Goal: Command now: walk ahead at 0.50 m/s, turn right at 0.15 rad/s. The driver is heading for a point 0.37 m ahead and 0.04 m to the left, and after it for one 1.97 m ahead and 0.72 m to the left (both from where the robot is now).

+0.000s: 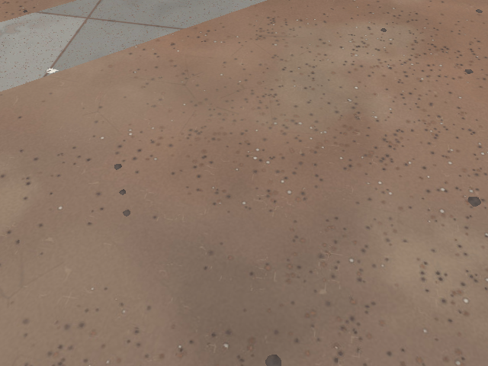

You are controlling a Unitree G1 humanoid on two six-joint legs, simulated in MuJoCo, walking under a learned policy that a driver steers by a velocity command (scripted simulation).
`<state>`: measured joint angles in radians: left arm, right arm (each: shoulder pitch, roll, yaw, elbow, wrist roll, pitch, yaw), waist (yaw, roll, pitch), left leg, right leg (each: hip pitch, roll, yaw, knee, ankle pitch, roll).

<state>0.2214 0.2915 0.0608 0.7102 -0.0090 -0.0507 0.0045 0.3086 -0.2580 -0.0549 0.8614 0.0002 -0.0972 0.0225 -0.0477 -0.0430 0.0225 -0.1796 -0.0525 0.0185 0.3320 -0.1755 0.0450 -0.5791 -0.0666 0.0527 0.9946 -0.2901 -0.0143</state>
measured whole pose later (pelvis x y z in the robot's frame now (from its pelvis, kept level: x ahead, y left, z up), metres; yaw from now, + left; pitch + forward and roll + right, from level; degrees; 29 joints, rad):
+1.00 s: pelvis +0.32 -0.03 -0.01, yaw +21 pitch +3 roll -2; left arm 0.07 0.31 0.07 0.78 0.00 0.01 0.04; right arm 0.16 -0.31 -0.08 0.67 0.01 0.03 -0.02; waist -0.02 -0.01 0.06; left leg -0.37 -0.06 -0.09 0.46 -0.14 0.05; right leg -0.51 0.00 0.07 0.90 -0.39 0.08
